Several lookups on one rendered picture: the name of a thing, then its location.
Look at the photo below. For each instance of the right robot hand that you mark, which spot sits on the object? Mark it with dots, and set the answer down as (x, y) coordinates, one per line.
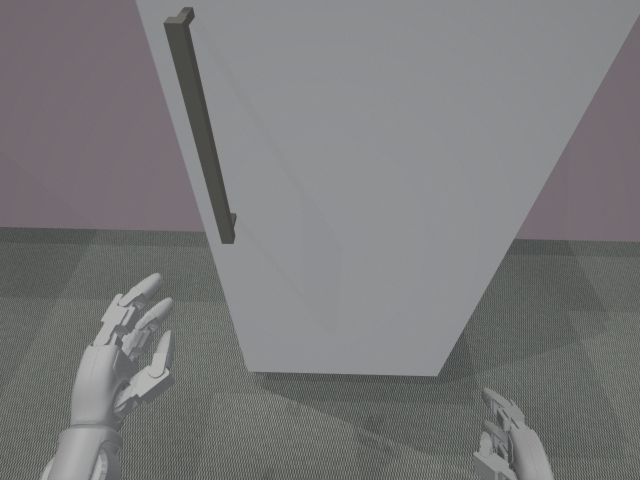
(521, 455)

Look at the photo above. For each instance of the left robot hand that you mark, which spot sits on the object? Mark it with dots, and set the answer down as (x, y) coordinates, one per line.
(110, 361)

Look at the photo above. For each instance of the left robot forearm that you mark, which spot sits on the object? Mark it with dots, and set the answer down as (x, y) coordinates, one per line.
(86, 452)

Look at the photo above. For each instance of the handle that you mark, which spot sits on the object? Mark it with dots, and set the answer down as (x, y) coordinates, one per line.
(183, 54)

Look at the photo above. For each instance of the fridge door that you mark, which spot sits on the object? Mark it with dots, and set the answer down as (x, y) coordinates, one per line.
(380, 156)

